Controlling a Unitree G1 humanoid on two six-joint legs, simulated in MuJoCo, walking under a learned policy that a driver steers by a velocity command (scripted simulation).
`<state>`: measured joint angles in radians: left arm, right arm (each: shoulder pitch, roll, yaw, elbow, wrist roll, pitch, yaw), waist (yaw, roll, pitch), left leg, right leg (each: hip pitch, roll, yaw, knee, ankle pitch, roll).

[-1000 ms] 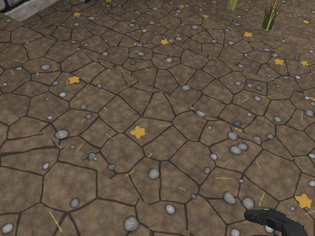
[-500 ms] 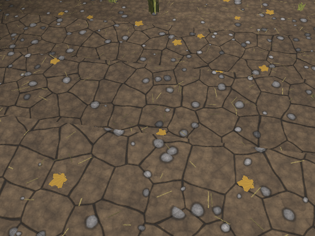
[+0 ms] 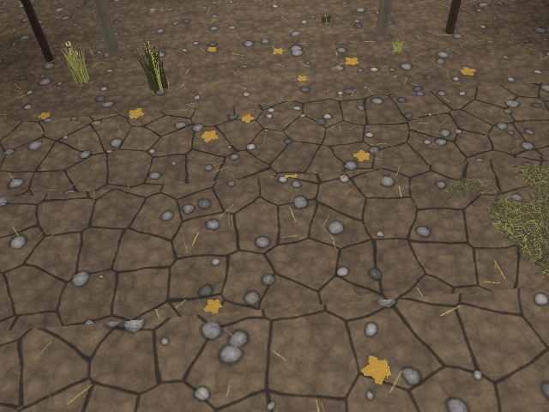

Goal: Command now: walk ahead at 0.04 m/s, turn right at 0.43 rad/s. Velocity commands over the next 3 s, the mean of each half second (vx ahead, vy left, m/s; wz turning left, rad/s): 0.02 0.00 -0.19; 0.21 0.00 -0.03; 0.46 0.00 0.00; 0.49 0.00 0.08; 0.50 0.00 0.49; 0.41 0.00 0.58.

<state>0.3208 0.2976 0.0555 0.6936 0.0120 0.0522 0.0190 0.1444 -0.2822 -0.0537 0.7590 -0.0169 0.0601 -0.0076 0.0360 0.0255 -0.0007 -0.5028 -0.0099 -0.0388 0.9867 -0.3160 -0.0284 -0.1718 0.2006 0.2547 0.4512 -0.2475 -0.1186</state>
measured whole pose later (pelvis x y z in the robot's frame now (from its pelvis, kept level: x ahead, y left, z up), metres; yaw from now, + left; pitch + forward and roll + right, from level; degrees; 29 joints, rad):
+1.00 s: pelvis +0.06 +0.01 +0.01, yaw -3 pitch +0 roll +0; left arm 0.19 0.28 0.05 0.94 0.03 -0.01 -0.03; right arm 0.50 -0.25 -0.05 0.98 -0.02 -0.05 0.00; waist -0.05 -0.03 -0.02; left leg -0.01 -0.07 -0.02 0.25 -0.24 0.07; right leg -0.44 -0.02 0.00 0.88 -0.27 -0.04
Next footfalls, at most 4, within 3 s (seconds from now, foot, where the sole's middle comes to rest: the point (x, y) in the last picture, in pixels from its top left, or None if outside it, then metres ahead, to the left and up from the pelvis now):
0.14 left None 0.04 0.10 -0.78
0.44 right None -0.01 -0.10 -0.78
1.40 right None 0.43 -0.23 -0.95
1.84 left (332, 369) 0.70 -0.07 -0.95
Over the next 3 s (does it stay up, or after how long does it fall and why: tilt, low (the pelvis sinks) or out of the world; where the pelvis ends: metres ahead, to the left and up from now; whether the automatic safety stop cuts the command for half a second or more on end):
stays up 1.12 -0.06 -0.36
